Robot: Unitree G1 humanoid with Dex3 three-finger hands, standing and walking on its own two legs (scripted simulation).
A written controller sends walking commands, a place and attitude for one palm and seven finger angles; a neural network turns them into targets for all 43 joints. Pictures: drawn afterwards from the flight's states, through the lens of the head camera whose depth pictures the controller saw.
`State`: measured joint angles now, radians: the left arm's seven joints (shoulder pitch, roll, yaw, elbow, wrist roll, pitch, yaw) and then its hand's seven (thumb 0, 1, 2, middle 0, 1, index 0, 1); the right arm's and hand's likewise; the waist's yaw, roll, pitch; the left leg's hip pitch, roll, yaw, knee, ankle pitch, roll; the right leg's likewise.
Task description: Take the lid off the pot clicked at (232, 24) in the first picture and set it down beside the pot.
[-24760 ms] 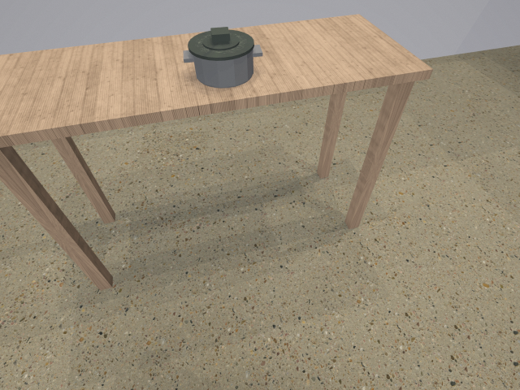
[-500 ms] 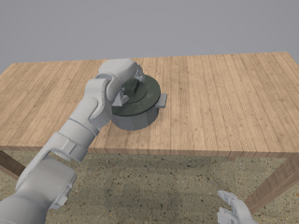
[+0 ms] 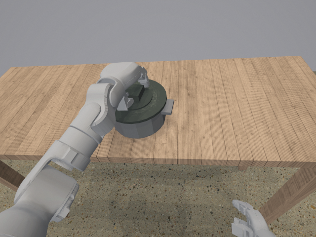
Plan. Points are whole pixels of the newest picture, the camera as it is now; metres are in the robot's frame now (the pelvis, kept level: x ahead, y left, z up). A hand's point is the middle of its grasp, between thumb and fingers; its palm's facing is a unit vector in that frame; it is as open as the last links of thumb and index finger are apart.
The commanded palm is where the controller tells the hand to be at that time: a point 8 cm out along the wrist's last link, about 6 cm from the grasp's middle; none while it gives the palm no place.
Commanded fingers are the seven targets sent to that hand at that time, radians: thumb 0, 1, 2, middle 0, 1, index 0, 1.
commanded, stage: close the fingers and squeeze the knob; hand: left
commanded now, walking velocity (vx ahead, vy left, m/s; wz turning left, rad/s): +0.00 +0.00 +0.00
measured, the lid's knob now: (133, 92) +0.45 +0.08 +0.15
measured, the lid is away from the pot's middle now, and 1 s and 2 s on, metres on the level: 0.00 0.01 0.01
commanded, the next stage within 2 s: lift the lid straight up in 0.30 s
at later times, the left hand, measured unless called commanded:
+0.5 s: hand (127, 94) +0.42 +0.09 +0.16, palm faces -0.18 -0.05 -0.98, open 8.4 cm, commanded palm +0.39 +0.09 +0.23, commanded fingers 0.00 0.35 1.36 -1.04 -0.53 -0.99 -0.51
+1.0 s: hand (125, 79) +0.42 +0.08 +0.21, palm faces -0.10 -0.04 -0.99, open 6.3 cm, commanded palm +0.39 +0.09 +0.27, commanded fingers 0.00 0.36 1.36 -1.05 -0.53 -0.99 -0.51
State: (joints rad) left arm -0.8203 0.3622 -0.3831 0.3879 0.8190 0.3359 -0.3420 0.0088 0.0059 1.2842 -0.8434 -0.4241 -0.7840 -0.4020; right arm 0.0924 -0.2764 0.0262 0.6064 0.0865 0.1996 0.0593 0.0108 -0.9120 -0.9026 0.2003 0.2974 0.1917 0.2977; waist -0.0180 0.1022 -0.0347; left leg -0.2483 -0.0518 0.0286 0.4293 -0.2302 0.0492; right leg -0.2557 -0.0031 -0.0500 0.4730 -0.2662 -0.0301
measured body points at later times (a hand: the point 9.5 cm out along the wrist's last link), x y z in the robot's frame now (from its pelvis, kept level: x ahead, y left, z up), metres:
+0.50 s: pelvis +0.00 +0.00 +0.00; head +0.01 -0.05 +0.45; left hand +0.42 +0.09 +0.22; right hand +0.18 -0.22 -0.12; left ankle -0.01 +0.09 -0.74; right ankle -0.01 -0.10 -0.74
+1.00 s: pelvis +0.00 +0.01 +0.00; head +0.01 -0.04 +0.45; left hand +0.42 +0.08 +0.27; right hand +0.19 -0.21 -0.12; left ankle -0.01 +0.09 -0.74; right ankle -0.01 -0.10 -0.74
